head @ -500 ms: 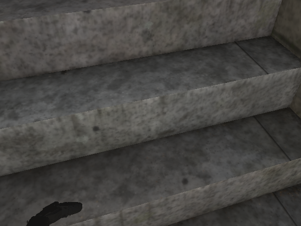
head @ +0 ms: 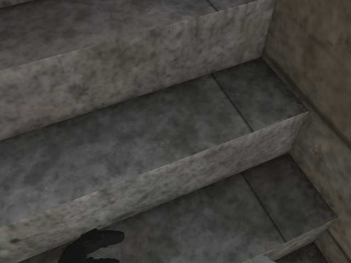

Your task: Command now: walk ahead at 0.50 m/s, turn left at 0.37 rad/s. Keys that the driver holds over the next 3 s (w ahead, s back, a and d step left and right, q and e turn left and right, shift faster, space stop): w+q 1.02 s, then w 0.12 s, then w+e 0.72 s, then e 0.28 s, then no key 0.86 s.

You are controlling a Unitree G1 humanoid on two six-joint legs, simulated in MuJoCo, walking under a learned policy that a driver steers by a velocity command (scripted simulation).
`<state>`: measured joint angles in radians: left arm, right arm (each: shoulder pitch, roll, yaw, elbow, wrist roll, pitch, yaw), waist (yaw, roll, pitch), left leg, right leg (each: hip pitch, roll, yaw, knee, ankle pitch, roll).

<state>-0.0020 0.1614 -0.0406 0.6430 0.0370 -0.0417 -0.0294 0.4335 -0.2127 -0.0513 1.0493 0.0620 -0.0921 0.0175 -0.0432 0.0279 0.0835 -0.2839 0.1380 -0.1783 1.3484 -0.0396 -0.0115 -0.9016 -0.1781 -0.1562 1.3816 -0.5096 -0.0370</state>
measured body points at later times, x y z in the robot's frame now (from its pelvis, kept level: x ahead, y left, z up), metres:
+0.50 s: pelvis +0.22 +0.02 +0.21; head +0.19 +0.00 +0.66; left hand +0.25 +0.30 +0.09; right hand +0.42 -0.17 +0.11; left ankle +0.27 +0.06 -0.39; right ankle +0.15 -0.14 -0.47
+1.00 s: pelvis +0.46 +0.07 +0.43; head +0.45 +0.13 +0.87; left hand +0.58 +0.34 +0.34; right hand +0.54 -0.15 +0.30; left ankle +0.27 +0.08 -0.21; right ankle +0.60 +0.02 -0.19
